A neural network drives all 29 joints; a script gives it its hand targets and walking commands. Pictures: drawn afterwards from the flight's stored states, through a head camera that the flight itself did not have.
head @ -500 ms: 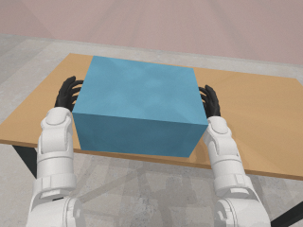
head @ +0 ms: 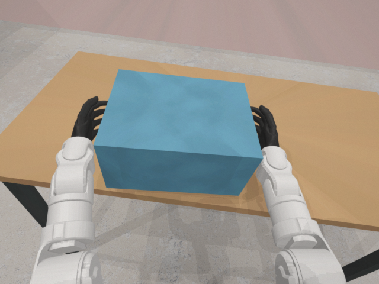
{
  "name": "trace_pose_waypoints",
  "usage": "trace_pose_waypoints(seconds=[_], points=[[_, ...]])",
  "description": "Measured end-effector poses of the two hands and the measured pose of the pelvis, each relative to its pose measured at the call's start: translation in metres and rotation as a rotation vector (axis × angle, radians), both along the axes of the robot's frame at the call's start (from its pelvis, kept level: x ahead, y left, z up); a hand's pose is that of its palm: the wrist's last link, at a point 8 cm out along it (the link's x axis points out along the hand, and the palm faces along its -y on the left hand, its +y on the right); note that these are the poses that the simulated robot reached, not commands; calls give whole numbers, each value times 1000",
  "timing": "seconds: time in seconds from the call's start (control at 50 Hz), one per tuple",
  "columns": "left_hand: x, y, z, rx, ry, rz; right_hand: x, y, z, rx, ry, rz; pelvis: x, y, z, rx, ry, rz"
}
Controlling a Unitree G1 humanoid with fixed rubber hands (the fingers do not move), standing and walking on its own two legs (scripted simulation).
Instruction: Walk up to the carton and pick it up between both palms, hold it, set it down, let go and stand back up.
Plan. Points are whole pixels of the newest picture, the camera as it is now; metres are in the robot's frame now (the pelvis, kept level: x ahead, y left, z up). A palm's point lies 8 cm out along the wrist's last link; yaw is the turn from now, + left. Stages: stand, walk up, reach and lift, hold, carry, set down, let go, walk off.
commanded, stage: set down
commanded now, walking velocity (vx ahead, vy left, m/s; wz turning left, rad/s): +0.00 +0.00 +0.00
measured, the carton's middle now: (178, 132) +0.40 +0.01 +0.11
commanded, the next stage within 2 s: none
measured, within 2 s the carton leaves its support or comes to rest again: neither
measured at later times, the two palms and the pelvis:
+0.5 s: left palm (91, 135) +0.38 +0.19 +0.11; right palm (265, 146) +0.37 -0.19 +0.10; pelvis -0.01 +0.00 +0.00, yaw -1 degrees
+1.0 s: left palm (94, 132) +0.41 +0.19 +0.09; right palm (258, 143) +0.39 -0.19 +0.08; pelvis +0.00 +0.00 +0.00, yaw -1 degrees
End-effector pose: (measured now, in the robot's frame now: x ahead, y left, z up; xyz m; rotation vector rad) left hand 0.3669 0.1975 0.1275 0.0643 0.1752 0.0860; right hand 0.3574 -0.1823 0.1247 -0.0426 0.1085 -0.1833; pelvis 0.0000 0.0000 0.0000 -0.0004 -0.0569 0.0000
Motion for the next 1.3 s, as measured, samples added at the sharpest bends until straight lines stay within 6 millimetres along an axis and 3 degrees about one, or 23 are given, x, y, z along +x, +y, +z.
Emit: trace_pose_waypoints(seconds=[0.18, 0.36, 0.62, 0.98, 1.18, 1.3], points=[[3, 6, -7, 16, 20, 4, 5, 6, -13, 4, 19, 6, 1, 2, 0, -2, 19, 9], [13, -2, -7, 9, 35, -10, 7, -2, -16, -6, 33, -11, -3, 2, 0, -2, 30, 3], [19, -5, -26, -29, 74, -9, 11, -5, -28, -10, 68, -17, -9, -1, 1, 3, 61, -15], [45, -3, -34, -16, 93, -16, 34, -2, -39, 2, 86, -22, 2, 3, 1, 4, 137, -21], [51, -9, -59, -10, 120, -19, 40, -8, -62, -16, 113, -17, 11, 5, -1, 5, 185, -37], [48, -10, -68, -21, 97, -6, 43, -10, -65, -17, 80, -5, 11, 2, -2, 4, 230, -39]])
